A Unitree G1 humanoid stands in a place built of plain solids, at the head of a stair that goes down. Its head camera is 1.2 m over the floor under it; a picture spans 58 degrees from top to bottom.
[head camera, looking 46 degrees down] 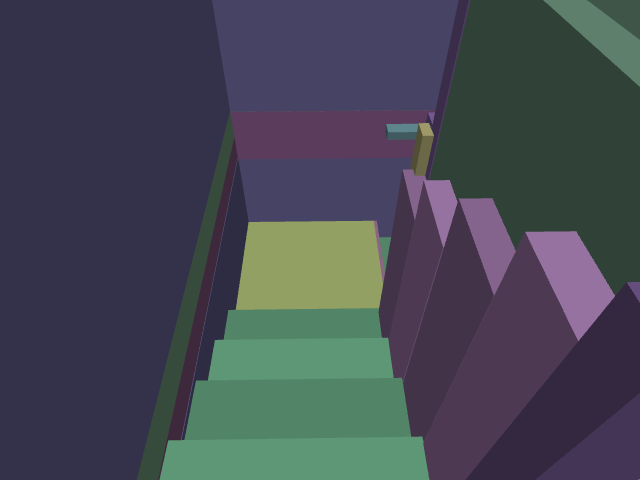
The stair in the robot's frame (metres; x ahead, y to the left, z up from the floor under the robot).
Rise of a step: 0.16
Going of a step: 0.27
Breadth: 0.85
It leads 1 degrees to the left of straight ahead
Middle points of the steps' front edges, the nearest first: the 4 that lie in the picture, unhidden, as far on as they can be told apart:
0.48 0.04 -0.16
0.75 0.04 -0.33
1.03 0.04 -0.49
1.30 0.05 -0.65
